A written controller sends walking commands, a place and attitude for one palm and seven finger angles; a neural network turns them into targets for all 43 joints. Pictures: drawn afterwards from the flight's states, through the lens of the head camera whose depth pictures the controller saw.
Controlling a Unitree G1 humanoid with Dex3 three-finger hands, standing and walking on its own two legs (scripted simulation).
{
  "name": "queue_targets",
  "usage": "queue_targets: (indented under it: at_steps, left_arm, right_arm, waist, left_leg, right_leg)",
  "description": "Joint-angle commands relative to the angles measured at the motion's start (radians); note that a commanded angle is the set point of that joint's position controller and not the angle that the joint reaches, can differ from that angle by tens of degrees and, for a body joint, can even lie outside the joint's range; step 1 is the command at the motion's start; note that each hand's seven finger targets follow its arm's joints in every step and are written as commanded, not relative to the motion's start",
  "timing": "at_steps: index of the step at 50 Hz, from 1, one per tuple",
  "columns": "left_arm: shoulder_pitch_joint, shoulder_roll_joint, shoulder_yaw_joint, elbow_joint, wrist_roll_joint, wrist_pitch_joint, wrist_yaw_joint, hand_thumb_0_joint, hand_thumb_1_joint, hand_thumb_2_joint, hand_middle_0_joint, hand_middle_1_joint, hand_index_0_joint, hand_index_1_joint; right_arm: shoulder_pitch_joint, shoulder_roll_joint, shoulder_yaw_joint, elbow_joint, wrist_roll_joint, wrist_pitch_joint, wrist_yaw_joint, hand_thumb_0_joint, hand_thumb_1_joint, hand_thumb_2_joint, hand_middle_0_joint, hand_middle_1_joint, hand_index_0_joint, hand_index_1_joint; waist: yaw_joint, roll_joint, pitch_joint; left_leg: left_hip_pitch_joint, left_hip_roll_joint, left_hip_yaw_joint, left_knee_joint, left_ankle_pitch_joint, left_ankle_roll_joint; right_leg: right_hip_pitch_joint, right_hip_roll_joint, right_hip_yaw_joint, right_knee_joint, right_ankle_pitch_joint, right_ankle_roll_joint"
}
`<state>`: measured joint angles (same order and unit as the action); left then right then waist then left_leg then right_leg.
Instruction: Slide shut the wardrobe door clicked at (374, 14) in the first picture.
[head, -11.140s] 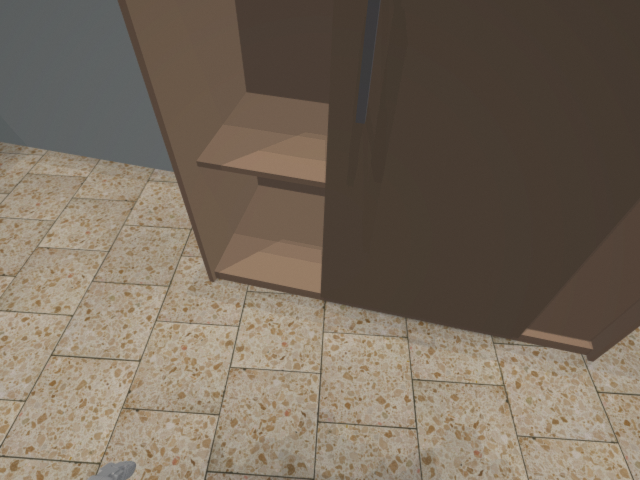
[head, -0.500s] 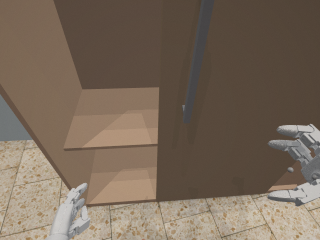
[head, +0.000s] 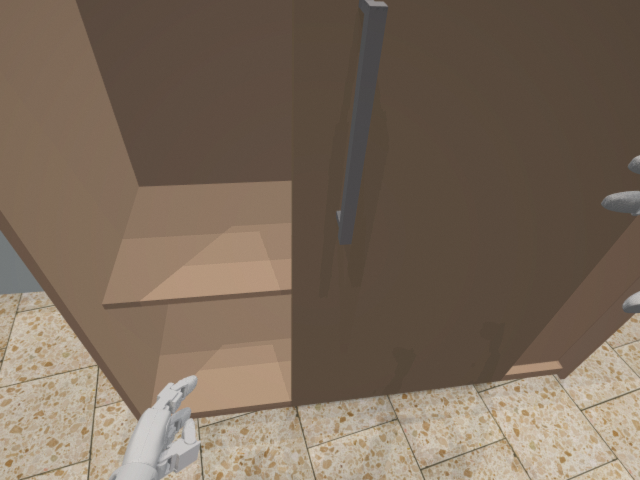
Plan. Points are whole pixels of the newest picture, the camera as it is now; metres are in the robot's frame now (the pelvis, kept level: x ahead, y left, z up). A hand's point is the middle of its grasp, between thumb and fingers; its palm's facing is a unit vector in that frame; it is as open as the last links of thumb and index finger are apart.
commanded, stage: raise the hand with hooked fingers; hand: right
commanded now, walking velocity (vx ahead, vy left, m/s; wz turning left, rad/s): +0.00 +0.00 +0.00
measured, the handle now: (353, 140) +0.49 -0.04 +0.21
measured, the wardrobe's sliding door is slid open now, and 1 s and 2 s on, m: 0.42 0.42 0.42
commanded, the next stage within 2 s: move the hooked fingers beside the handle in 0.42 s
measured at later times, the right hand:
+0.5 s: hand (573, 259) +0.29 -0.24 +0.21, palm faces -0.08 +0.98 -0.17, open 14.0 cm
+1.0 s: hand (552, 209) +0.32 -0.22 +0.24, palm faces -0.02 +0.99 -0.11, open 13.9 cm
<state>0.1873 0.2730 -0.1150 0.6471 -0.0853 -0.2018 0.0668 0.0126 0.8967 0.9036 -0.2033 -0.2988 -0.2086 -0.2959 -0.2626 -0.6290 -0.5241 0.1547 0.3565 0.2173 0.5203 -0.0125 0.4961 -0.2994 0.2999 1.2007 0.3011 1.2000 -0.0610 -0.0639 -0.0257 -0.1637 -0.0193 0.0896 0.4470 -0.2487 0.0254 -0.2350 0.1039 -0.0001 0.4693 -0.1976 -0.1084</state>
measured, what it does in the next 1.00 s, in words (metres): stands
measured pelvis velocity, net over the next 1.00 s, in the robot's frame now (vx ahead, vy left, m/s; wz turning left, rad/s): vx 0.02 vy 0.04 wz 0.02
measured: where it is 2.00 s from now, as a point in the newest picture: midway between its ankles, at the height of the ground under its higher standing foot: outside the picture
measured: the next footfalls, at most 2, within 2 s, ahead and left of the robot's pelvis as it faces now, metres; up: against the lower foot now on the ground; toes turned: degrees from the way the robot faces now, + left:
none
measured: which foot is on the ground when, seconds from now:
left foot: down 0.00-1.00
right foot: down 0.00-1.00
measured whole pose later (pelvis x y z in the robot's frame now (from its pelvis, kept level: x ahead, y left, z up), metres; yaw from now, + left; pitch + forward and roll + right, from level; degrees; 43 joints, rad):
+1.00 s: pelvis +0.02 +0.04 +0.00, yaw +1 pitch -2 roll +0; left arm 0.16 0.27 -0.09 0.65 -0.09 -0.17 0.06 0.01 0.90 0.90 -0.20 -0.30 -0.21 -0.30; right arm -0.25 -0.55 -0.49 0.13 0.38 0.21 0.48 -0.01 0.49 -0.30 0.31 1.20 0.31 1.20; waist -0.03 -0.06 -0.06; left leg -0.15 -0.07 0.09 0.45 -0.28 0.08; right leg -0.22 0.06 0.00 0.50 -0.25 -0.06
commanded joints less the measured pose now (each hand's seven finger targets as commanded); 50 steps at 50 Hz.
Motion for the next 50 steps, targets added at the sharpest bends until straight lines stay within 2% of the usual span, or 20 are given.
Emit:
queue_targets:
  at_steps: [1, 3, 5, 7, 8, 12, 14, 18, 22, 24, 28, 31, 33, 36, 38, 41, 43, 44, 47, 50]
  left_arm:
    - [-0.15, 0.15, 0.077, -0.195, -0.022, -0.051, 0.0, 0.0, 0.9, 0.9, -0.2, -0.3, -0.2, -0.3]
    - [-0.168, 0.135, 0.068, -0.216, -0.022, -0.054, -0.006, 0.0, 0.9, 0.9, -0.2, -0.3, -0.2, -0.3]
    - [-0.172, 0.135, 0.07, -0.231, -0.008, -0.069, -0.007, 0.0, 0.9, 0.9, -0.2, -0.3, -0.2, -0.3]
    - [-0.161, 0.127, 0.068, -0.225, 0.006, -0.082, -0.005, 0.0, 0.9, 0.9, -0.2, -0.3, -0.2, -0.3]
    - [-0.155, 0.123, 0.063, -0.205, 0.018, -0.081, -0.004, 0.0, 0.9, 0.9, -0.2, -0.3, -0.2, -0.3]
    - [-0.141, 0.133, 0.071, -0.151, 0.006, -0.064, 0.002, 0.0, 0.9, 0.9, -0.2, -0.3, -0.2, -0.3]
    - [-0.135, 0.148, 0.078, -0.146, -0.004, -0.047, 0.003, 0.0, 0.9, 0.9, -0.2, -0.3, -0.2, -0.3]
    - [-0.141, 0.147, 0.083, -0.191, -0.021, -0.041, 0.0, 0.0, 0.9, 0.9, -0.2, -0.3, -0.2, -0.3]
    - [-0.173, 0.136, 0.075, -0.23, -0.017, -0.054, 0.001, 0.0, 0.9, 0.9, -0.2, -0.3, -0.2, -0.3]
    - [-0.175, 0.127, 0.069, -0.216, -0.001, -0.065, 0.002, 0.0, 0.9, 0.9, -0.2, -0.3, -0.2, -0.3]
    - [-0.147, 0.123, 0.073, -0.155, 0.006, -0.059, -0.002, 0.0, 0.9, 0.9, -0.2, -0.3, -0.2, -0.3]
    - [-0.148, 0.145, 0.076, -0.141, -0.007, -0.035, -0.002, 0.0, 0.9, 0.9, -0.2, -0.3, -0.2, -0.3]
    - [-0.15, 0.147, 0.081, -0.157, -0.017, -0.023, -0.004, 0.0, 0.9, 0.9, -0.2, -0.3, -0.2, -0.3]
    - [-0.171, 0.145, 0.082, -0.198, -0.029, -0.031, -0.003, 0.0, 0.9, 0.9, -0.2, -0.3, -0.2, -0.3]
    - [-0.188, 0.122, 0.07, -0.209, -0.028, -0.04, 0.001, 0.0, 0.9, 0.9, -0.2, -0.3, -0.2, -0.3]
    - [-0.178, 0.119, 0.075, -0.202, -0.008, -0.06, 0.009, 0.0, 0.9, 0.9, -0.2, -0.3, -0.2, -0.3]
    - [-0.162, 0.117, 0.074, -0.167, 0.002, -0.056, 0.007, 0.0, 0.9, 0.9, -0.2, -0.3, -0.2, -0.3]
    - [-0.169, 0.114, 0.071, -0.156, 0.003, -0.054, 0.007, 0.0, 0.9, 0.9, -0.2, -0.3, -0.2, -0.3]
    - [-0.16, 0.134, 0.076, -0.132, -0.006, -0.021, 0.004, 0.0, 0.9, 0.9, -0.2, -0.3, -0.2, -0.3]
    - [-0.176, 0.145, 0.082, -0.169, -0.022, 0.003, -0.004, 0.0, 0.9, 0.9, -0.2, -0.3, -0.2, -0.3]
  right_arm:
    - [-0.187, -0.14, 0.047, -0.145, 0.009, 0.013, 0.055, 0.0, 0.5, -0.3, 0.3, 1.2, 0.3, 1.2]
    - [-0.209, -0.198, 0.005, -0.287, 0.028, -0.011, 0.066, 0.0, 0.5, -0.3, 0.3, 1.2, 0.3, 1.2]
    - [-0.252, -0.326, -0.127, -0.458, 0.044, -0.068, 0.049, 0.0, 0.5, -0.3, 0.3, 1.2, 0.3, 1.2]
    - [-0.241, -0.371, -0.197, -0.536, 0.048, -0.126, 0.008, 0.0, 0.5, -0.3, 0.3, 1.2, 0.3, 1.2]
    - [-0.197, -0.412, -0.248, -0.52, 0.046, -0.14, -0.021, 0.0, 0.5, -0.3, 0.3, 1.2, 0.3, 1.2]
    - [-0.195, -0.263, -0.152, -0.235, 0.04, -0.073, -0.043, 0.0, 0.5, -0.3, 0.3, 1.2, 0.3, 1.2]
    - [-0.198, -0.206, -0.069, -0.142, 0.015, -0.012, -0.029, 0.0, 0.5, -0.3, 0.3, 1.2, 0.3, 1.2]
    - [-0.182, -0.107, 0.074, -0.161, -0.002, 0.029, 0.019, 0.0, 0.5, -0.3, 0.3, 1.2, 0.3, 1.2]
    - [-0.257, -0.28, -0.076, -0.435, 0.034, -0.04, 0.049, 0.0, 0.5, -0.3, 0.3, 1.2, 0.3, 1.2]
    - [-0.237, -0.358, -0.179, -0.519, 0.056, -0.106, 0.017, 0.0, 0.5, -0.3, 0.3, 1.2, 0.3, 1.2]
    - [-0.144, -0.322, -0.22, -0.31, 0.062, -0.111, -0.031, 0.0, 0.5, -0.3, 0.3, 1.2, 0.3, 1.2]
    - [-0.129, -0.227, -0.112, -0.101, 0.038, -0.008, -0.015, 0.0, 0.5, -0.3, 0.3, 1.2, 0.3, 1.2]
    - [-0.136, -0.147, -0.004, -0.091, 0.013, 0.025, 0.007, 0.0, 0.5, -0.3, 0.3, 1.2, 0.3, 1.2]
    - [-0.22, -0.13, 0.061, -0.216, 0.018, 0.034, 0.042, 0.0, 0.5, -0.3, 0.3, 1.2, 0.3, 1.2]
    - [-0.326, -0.129, 0.09, -0.37, 0.032, -0.024, 0.045, 0.0, 0.5, -0.3, 0.3, 1.2, 0.3, 1.2]
    - [-0.303, -0.294, -0.118, -0.478, 0.056, -0.125, -0.001, 0.0, 0.5, -0.3, 0.3, 1.2, 0.3, 1.2]
    - [-0.271, -0.347, -0.192, -0.41, 0.052, -0.152, -0.044, 0.0, 0.5, -0.3, 0.3, 1.2, 0.3, 1.2]
    - [-0.285, -0.281, -0.155, -0.339, 0.05, -0.144, -0.058, 0.0, 0.5, -0.3, 0.3, 1.2, 0.3, 1.2]
    - [-0.207, -0.234, -0.121, -0.082, 0.024, -0.036, -0.08, 0.0, 0.5, -0.3, 0.3, 1.2, 0.3, 1.2]
    - [-0.208, -0.16, -0.006, -0.048, -0.002, 0.057, -0.049, 0.0, 0.5, -0.3, 0.3, 1.2, 0.3, 1.2]
  waist:
    - [0.029, 0.016, -0.157]
    - [0.021, 0.003, -0.252]
    - [-0.002, -0.048, -0.37]
    - [-0.009, -0.097, -0.366]
    - [-0.022, -0.087, -0.302]
    - [0.015, -0.12, -0.026]
    - [0.029, -0.091, 0.03]
    - [0.042, -0.023, -0.107]
    - [0.018, -0.007, -0.359]
    - [0.003, -0.022, -0.375]
    - [-0.004, -0.054, -0.171]
    - [0.022, -0.041, 0.002]
    - [0.037, -0.041, 0.001]
    - [0.049, -0.01, -0.176]
    - [0.061, 0.014, -0.263]
    - [0.017, -0.004, -0.395]
    - [0.001, -0.018, -0.333]
    - [0.014, -0.029, -0.246]
    - [0.013, -0.023, -0.051]
    - [0.023, -0.042, -0.072]
  left_leg:
    - [-0.129, 0.004, -0.033, -0.043, 0.06, 0.017]
    - [-0.088, 0.003, -0.041, -0.044, 0.078, 0.018]
    - [-0.041, -0.003, -0.042, -0.046, 0.115, 0.023]
    - [-0.049, -0.01, -0.029, -0.051, 0.121, 0.027]
    - [-0.047, -0.013, -0.031, -0.066, 0.101, 0.03]
    - [-0.133, -0.011, -0.016, -0.078, 0.062, 0.028]
    - [-0.157, -0.004, -0.023, -0.085, 0.047, 0.024]
    - [-0.123, 0.005, -0.044, -0.068, 0.074, 0.017]
    - [-0.025, 0.001, -0.058, -0.058, 0.161, 0.012]
    - [0.016, -0.006, -0.057, -0.063, 0.194, 0.017]
    - [-0.033, -0.007, -0.042, -0.085, 0.198, 0.023]
    - [-0.123, 0.005, -0.041, -0.093, 0.129, 0.019]
    - [-0.135, 0.014, -0.06, -0.094, 0.131, 0.012]
    - [-0.09, 0.019, -0.076, -0.064, 0.177, 0.0]
    - [-0.056, 0.016, -0.085, -0.058, 0.204, -0.003]
    - [0.053, 0.013, -0.092, -0.049, 0.28, 0.002]
    - [0.053, 0.01, -0.082, -0.062, 0.274, 0.005]
    - [0.019, 0.01, -0.071, -0.062, 0.269, 0.01]
    - [-0.072, 0.016, -0.065, -0.082, 0.19, 0.011]
    - [-0.065, 0.035, -0.096, -0.073, 0.214, -0.002]
  right_leg:
    - [0.148, -0.114, 0.178, -0.091, -0.033, 0.088]
    - [0.198, -0.109, 0.172, -0.065, 0.032, 0.085]
    - [0.28, -0.107, 0.182, -0.057, 0.131, 0.093]
    - [0.321, -0.121, 0.193, -0.072, 0.18, 0.11]
    - [0.264, -0.122, 0.178, -0.08, 0.155, 0.108]
    - [0.133, -0.128, 0.176, -0.129, 0.027, 0.11]
    - [0.09, -0.12, 0.161, -0.129, -0.027, 0.103]
    - [0.135, -0.111, 0.145, -0.078, 0.013, 0.082]
    - [0.264, -0.096, 0.14, -0.027, 0.16, 0.064]
    - [0.262, -0.096, 0.135, -0.027, 0.203, 0.067]
    - [0.166, -0.101, 0.113, -0.046, 0.192, 0.074]
    - [0.072, -0.104, 0.111, -0.066, 0.095, 0.077]
    - [0.075, -0.104, 0.101, -0.047, 0.089, 0.073]
    - [0.151, -0.095, 0.107, -0.012, 0.117, 0.059]
    - [0.202, -0.09, 0.104, 0.014, 0.144, 0.049]
    - [0.242, -0.083, 0.102, 0.015, 0.22, 0.048]
    - [0.194, -0.087, 0.091, 0.005, 0.215, 0.052]
    - [0.158, -0.085, 0.092, -0.01, 0.198, 0.056]
    - [0.054, -0.091, 0.089, -0.037, 0.121, 0.064]
    - [0.049, -0.087, 0.079, -0.016, 0.119, 0.064]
